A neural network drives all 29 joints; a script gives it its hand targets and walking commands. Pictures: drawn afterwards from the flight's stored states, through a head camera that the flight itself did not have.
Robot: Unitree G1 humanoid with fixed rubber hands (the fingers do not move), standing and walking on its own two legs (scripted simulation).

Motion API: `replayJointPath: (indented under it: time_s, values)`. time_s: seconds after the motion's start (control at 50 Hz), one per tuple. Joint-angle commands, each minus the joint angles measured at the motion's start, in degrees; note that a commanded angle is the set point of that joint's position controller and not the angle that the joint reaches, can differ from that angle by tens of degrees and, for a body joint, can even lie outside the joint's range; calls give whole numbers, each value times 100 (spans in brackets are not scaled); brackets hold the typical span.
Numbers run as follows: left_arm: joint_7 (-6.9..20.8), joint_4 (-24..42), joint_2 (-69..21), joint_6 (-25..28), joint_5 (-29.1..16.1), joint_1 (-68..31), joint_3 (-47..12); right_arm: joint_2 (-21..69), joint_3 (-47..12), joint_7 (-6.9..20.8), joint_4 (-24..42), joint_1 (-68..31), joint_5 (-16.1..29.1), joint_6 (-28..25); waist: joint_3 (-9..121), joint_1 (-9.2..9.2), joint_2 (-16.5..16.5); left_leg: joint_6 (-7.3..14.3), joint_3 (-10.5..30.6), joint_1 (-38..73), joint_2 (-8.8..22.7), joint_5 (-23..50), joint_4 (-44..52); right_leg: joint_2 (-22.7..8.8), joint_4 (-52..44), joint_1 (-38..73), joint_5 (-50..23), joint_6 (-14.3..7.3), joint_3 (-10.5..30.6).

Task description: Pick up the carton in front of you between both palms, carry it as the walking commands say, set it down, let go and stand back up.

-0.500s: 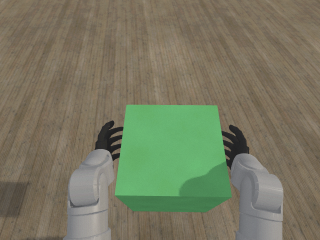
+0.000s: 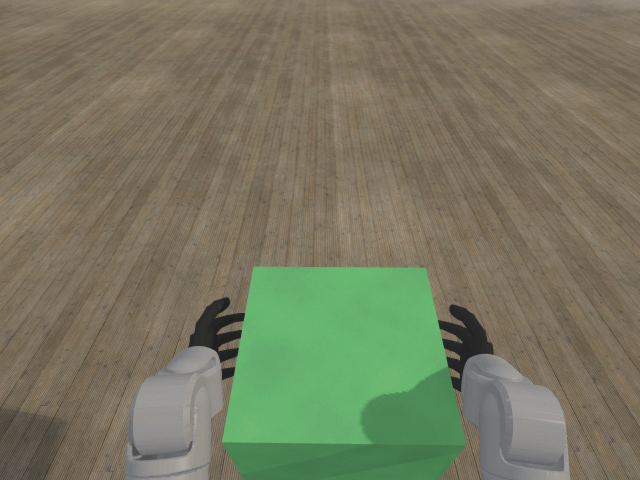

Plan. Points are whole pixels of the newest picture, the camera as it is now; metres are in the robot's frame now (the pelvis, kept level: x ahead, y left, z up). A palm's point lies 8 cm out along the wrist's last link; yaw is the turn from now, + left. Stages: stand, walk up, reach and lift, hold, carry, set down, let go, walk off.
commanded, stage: carry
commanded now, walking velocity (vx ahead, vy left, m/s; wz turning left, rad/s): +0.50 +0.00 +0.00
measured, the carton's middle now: (338, 391) +0.27 +0.00 +0.01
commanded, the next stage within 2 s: none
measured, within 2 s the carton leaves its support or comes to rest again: neither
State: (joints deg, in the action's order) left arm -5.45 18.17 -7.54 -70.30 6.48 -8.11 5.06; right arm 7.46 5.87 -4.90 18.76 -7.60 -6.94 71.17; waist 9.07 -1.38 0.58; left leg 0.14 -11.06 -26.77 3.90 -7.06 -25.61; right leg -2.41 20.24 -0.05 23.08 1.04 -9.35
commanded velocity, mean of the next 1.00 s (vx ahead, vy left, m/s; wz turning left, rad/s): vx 0.09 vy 0.00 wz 0.00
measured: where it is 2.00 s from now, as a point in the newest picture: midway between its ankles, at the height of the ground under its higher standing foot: outside the picture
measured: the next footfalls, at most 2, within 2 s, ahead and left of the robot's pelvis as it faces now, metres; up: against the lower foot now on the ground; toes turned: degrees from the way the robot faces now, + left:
right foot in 0.40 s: +0.39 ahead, -0.12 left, +0.00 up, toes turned +18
left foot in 0.58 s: +0.30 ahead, +0.10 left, +0.00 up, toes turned +7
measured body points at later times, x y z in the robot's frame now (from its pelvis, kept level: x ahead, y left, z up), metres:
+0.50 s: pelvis +0.27 -0.02 +0.00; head +0.27 -0.04 +0.45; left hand +0.55 +0.12 +0.09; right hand +0.55 -0.18 +0.08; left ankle +0.16 +0.10 -0.71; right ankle +0.35 -0.11 -0.73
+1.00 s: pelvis +0.37 -0.01 +0.01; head +0.36 -0.01 +0.46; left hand +0.65 +0.15 +0.09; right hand +0.65 -0.16 +0.08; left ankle +0.26 +0.10 -0.72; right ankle +0.35 -0.12 -0.72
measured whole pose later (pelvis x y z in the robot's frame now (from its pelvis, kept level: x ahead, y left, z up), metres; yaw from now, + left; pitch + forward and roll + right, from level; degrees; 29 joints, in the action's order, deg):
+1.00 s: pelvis +0.37 -0.01 +0.01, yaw +0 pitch +4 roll +0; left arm -5.0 17.6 -7.7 -69.8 7.1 -9.3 6.3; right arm 7.7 5.9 -5.2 17.3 -9.4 -7.2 70.3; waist 7.3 -0.2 -0.2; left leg -2.2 -8.2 -9.3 4.0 -19.9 -30.0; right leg -3.6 31.4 -17.8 14.5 -0.3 -10.9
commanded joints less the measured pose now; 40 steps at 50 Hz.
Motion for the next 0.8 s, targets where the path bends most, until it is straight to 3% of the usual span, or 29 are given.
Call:
replayJointPath:
  time_s: [0.0, 0.02, 0.04, 0.06, 0.08, 0.1, 0.12, 0.18, 0.22, 0.28, 0.32, 0.36, 0.38, 0.4, 0.42, 0.44, 0.48, 0.5, 0.54, 0.58, 0.62, 0.64, 0.72, 0.78]
  values:
    - [1547, 280, -4902, 12, -2377, -2697, -4012, 5025, -3956, 1402, 139, -2665, 2319, -129, 1291, 268, 73, 251, 365, 2869, 214, -445, 217, -668, 1861, -1316, -2546, -170, -164]
    - [1546, 399, -4881, -41, -2416, -2860, -4073, 4952, -3890, 1415, -48, -2605, 2225, -175, 1721, 335, -1324, 988, 2932, 3887, 1609, -1206, 872, -23, 3612, -2755, -1269, 125, -215]
    - [1560, 326, -4935, -54, -2441, -2969, -4120, 5036, -3883, 1419, -144, -2607, 2227, -214, 1593, 330, -1900, 1370, 3984, 4359, 2039, -529, 1189, 273, 4453, -4042, 529, 67, 258]
    - [1576, 194, -5096, -14, -2469, -2968, -4116, 5162, -3917, 1431, -5, -2718, 2315, -236, 1550, 290, -1397, 1363, 3616, 4196, 2060, 6, 1029, -44, 5009, -4297, 613, -73, 713]
    - [1594, 154, -5217, 50, -2482, -2955, -4092, 5346, -3975, 1441, 67, -2824, 2384, -270, 1526, 293, -877, 1258, 3208, 3877, 1951, 333, 951, -246, 5057, -4298, 505, -157, 837]
    - [1597, 164, -5369, 115, -2493, -2961, -4111, 5482, -4056, 1457, 200, -2986, 2449, -319, 1441, 265, -380, 1048, 2798, 3496, 1865, 178, 1059, -425, 4726, -4173, 130, -177, 910]
    - [1589, 215, -5468, 178, -2477, -2969, -4119, 5609, -4136, 1474, 335, -3146, 2521, -364, 1347, 233, -303, 869, 2359, 3061, 1718, -6, 1264, -534, 4259, -3902, -163, -164, 930]
    - [1514, 422, -5687, 301, -2428, -2948, -4181, 5698, -4252, 1519, 603, -3275, 2675, -438, 1243, 225, -735, 766, 1503, 2614, 1457, -380, 1620, -411, 3117, -3380, -585, -43, 564]
    - [1441, 590, -5641, 334, -2370, -2826, -4185, 5603, -4283, 1536, 771, -3198, 2723, -440, 1135, 205, -802, 773, 1037, 2620, 1289, 473, 1518, -307, 2287, -3196, -892, 43, 331]
    - [1360, 847, -5405, 289, -2323, -2673, -4172, 5321, -4234, 1517, 966, -2970, 2713, -374, 1075, 222, -1001, 562, 419, 2729, 1050, 2014, 1049, -36, 1394, -2780, -1530, 30, -84]
    - [1361, 870, -5212, 187, -2313, -2519, -4122, 5132, -4146, 1487, 923, -2708, 2594, -292, 1095, 244, -1013, 414, 194, 2799, 927, 2555, 644, 63, 880, -2363, -2169, 17, -217]
    - [1402, 775, -5052, 85, -2286, -2349, -4067, 4964, -4072, 1466, 802, -2543, 2454, -200, 1086, 175, -701, 97, -143, 2543, 627, 2279, -136, 189, -153, -1395, -3173, 29, -449]
    - [1437, 735, -4972, 27, -2273, -2390, -4039, 4872, -4034, 1456, 691, -2465, 2385, -163, 1141, 165, -576, -105, -148, 2030, 582, 1944, -511, -95, -239, -563, -3659, -17, -281]
    - [1465, 644, -4830, -35, -2266, -2362, -3954, 4733, -3973, 1446, 595, -2477, 2331, -123, 1386, 131, -134, -317, -105, 1449, 422, 622, -1079, -895, 88, 268, -5436, -83, 552]
    - [1491, 403, -4775, -38, -2184, -2376, -3859, 4749, -4087, 1427, 635, -2703, 2397, -23, 1827, 63, 816, -441, 279, 517, 139, -1129, -1721, -1774, 739, 1544, -7303, -840, 1456]
    - [1504, 194, -4852, -8, -2201, -2112, -3793, 4712, -4092, 1432, 600, -2644, 2420, 24, 2027, 18, 1200, -425, 491, 156, -6, -2476, -2015, -2021, 452, 1618, -6935, -1198, 1907]
    - [1537, 151, -5155, 50, -2231, -2270, -3769, 4992, -4141, 1469, 504, -2855, 2435, -17, 1817, 75, 907, -246, 771, 221, 47, -2817, -1339, -1802, 52, 1135, -5560, -1046, 1662]
    - [1559, 203, -5329, 78, -2268, -2448, -3806, 5132, -4174, 1484, 511, -3018, 2456, -63, 1699, 101, 846, -197, 708, 495, 88, -2623, -692, -1639, 16, 805, -5109, -878, 1357]
    - [1583, 376, -5523, 134, -2386, -2735, -3889, 5428, -4239, 1487, 581, -3247, 2528, -153, 1762, 117, 785, -218, 476, 1307, -5, -1211, 226, -1273, 45, 315, -4255, -573, 807]
    - [1592, 602, -5550, 174, -2462, -2909, -3958, 5513, -4267, 1465, 769, -3351, 2575, -200, 1867, 141, 577, -250, 567, 1832, 287, -200, 582, -1052, 195, 50, -3594, -366, 437]
    - [1590, 696, -5533, 151, -2512, -3071, -4039, 5474, -4226, 1438, 790, -3425, 2510, -190, 1698, 101, 18, -217, 754, 1966, 671, 1210, 87, -854, 568, -201, -3867, -241, 311]
    - [1576, 631, -5474, 121, -2500, -2989, -4030, 5424, -4189, 1437, 706, -3295, 2487, -163, 1662, 109, -105, -212, 725, 2062, 692, 1645, -110, -845, 718, -342, -4191, -227, 329]
    - [1544, 316, -5271, 41, -2358, -2606, -3991, 5252, -4036, 1459, 265, -2706, 2361, -116, 1755, 132, -188, -222, 655, 2069, 553, 2664, -469, -769, 1208, -427, -5201, -257, 301]
    - [1555, 261, -5325, 60, -2370, -2690, -4015, 5306, -4019, 1486, 195, -2779, 2359, -146, 1672, 133, -178, -250, 608, 2010, 489, 2772, -506, -702, 1293, -534, -5218, -239, 264]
